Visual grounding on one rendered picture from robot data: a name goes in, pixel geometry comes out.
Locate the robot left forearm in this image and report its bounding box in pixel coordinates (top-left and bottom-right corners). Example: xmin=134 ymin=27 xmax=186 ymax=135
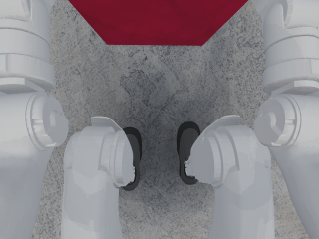
xmin=0 ymin=0 xmax=55 ymax=95

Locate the robot right foot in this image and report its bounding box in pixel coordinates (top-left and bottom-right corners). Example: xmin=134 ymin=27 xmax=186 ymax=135
xmin=177 ymin=121 xmax=201 ymax=185

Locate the robot left thigh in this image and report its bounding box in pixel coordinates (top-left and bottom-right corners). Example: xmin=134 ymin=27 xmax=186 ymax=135
xmin=61 ymin=126 xmax=131 ymax=239

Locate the carton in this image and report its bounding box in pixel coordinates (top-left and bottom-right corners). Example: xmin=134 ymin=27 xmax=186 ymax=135
xmin=68 ymin=0 xmax=248 ymax=46

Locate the robot right forearm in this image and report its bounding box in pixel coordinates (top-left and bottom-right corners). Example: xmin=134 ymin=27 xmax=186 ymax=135
xmin=255 ymin=0 xmax=319 ymax=97

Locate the right robot upper arm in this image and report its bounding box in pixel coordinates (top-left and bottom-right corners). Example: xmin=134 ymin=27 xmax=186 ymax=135
xmin=253 ymin=94 xmax=319 ymax=239

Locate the left robot upper arm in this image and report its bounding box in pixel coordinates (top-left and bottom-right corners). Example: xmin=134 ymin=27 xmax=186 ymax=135
xmin=0 ymin=92 xmax=69 ymax=239

